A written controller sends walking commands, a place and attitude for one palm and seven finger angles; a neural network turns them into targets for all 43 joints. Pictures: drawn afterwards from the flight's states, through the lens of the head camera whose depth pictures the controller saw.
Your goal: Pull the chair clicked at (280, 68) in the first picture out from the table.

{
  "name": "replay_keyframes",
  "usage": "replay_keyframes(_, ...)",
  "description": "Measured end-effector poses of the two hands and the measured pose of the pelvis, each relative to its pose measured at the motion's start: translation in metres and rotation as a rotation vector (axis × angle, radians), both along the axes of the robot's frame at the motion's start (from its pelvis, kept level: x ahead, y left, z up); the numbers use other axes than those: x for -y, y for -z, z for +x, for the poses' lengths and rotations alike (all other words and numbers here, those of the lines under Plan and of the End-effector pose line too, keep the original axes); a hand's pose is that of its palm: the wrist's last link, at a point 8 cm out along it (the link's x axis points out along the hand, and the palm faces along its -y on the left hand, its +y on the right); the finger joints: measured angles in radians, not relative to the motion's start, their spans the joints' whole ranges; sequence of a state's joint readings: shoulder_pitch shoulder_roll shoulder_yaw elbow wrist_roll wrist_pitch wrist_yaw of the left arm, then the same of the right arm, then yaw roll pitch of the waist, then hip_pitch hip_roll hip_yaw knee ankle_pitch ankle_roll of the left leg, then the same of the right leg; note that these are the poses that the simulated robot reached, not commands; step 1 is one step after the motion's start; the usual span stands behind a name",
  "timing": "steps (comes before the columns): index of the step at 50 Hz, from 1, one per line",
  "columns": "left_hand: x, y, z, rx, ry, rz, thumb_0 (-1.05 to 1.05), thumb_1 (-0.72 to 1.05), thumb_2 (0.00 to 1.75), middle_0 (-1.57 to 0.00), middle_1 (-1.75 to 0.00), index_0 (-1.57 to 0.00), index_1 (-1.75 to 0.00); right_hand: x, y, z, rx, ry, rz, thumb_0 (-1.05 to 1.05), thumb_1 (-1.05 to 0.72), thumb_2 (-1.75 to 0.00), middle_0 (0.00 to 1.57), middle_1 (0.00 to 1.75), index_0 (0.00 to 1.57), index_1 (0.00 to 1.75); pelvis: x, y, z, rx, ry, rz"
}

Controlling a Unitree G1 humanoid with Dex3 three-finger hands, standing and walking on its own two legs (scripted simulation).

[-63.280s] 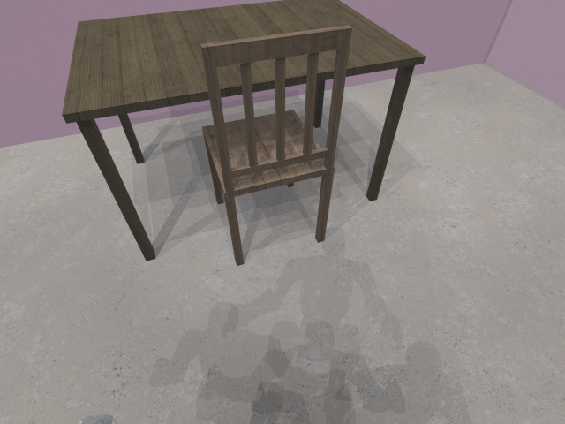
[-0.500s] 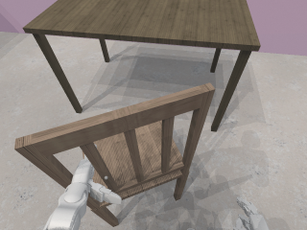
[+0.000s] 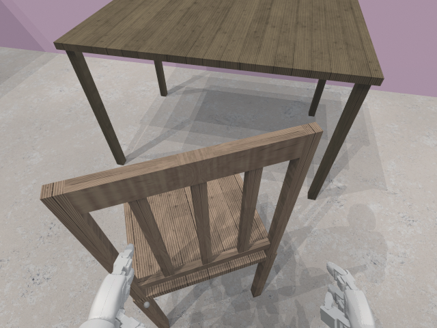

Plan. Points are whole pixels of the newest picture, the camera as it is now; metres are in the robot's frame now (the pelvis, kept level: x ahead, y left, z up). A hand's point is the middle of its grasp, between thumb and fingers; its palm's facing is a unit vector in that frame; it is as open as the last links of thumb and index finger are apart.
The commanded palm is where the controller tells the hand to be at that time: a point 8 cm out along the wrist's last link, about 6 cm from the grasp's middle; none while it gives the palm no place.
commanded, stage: draw the fingers out of the gap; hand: left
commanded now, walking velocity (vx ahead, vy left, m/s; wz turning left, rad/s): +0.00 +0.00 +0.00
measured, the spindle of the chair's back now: (203, 229) +0.32 +0.05 -0.03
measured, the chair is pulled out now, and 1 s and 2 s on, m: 0.51 0.51 0.51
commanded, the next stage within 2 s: draw the hand back to the body in 0.16 s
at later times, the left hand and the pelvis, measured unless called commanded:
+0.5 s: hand (127, 324) +0.14 +0.14 +0.03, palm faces +0.02 -1.00 -0.04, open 17.4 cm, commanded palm +0.11 +0.21 +0.05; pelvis -0.02 +0.00 -0.02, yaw +0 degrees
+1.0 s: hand (56, 308) +0.14 +0.21 +0.11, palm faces +0.26 -0.88 -0.39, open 15.6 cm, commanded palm +0.11 +0.25 +0.14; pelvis -0.02 +0.00 +0.02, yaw +0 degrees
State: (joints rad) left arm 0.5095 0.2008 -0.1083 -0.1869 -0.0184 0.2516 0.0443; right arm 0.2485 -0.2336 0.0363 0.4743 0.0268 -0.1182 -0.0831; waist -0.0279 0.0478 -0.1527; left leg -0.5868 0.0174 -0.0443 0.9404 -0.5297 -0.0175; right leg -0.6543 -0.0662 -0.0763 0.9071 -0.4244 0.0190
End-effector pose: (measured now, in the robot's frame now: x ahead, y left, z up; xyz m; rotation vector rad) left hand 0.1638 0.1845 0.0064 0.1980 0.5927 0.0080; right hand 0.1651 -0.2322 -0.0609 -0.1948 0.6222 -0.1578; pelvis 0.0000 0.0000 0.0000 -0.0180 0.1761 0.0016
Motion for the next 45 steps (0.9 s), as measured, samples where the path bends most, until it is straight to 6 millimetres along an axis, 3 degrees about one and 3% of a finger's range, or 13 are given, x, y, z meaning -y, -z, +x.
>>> replay_keyframes(16,-0.006,-0.001,-0.048,-0.020,-0.038,-0.022,-0.01,-0.54,0.21,-0.01,0.00,-0.02,-0.01,-0.005,0.002,-0.009,0.042,0.009,-0.009,0.01,-0.90,-0.90,0.20,0.30,0.20,0.30,-0.006,0.008,-0.008,0.001,-0.006,-0.009)
replay_keyframes(21,-0.007,-0.025,-0.045,0.221,-0.060,-0.139,-0.01,-0.54,0.21,-0.01,0.00,-0.01,-0.01,-0.006,0.007,-0.014,0.066,-0.009,-0.014,0.01,-0.90,-0.90,0.20,0.30,0.20,0.30,-0.005,0.014,-0.016,0.000,-0.010,-0.012)
replay_keyframes(30,-0.020,-0.052,-0.042,0.509,0.042,-0.129,-0.01,-0.54,0.21,0.00,0.00,-0.01,-0.01,-0.007,0.029,-0.026,0.049,-0.024,0.035,0.01,-0.90,-0.90,0.20,0.30,0.20,0.30,-0.001,0.028,-0.033,0.004,-0.001,-0.014)
replay_keyframes(40,-0.037,-0.087,-0.047,0.512,0.026,-0.097,-0.01,-0.51,0.22,-0.01,-0.01,-0.03,-0.02,-0.005,0.010,-0.031,0.095,0.013,0.049,0.01,-0.90,-0.90,0.20,0.30,0.20,0.30,0.002,0.010,-0.035,0.064,-0.004,-0.014)
replay_keyframes(45,-0.048,-0.104,-0.052,0.444,-0.040,0.145,-0.01,-0.41,0.27,-0.02,-0.03,-0.09,-0.07,0.000,-0.002,-0.030,0.068,0.007,0.017,0.01,-0.90,-0.90,0.20,0.30,0.20,0.30,0.003,-0.005,-0.030,0.121,0.001,-0.011)
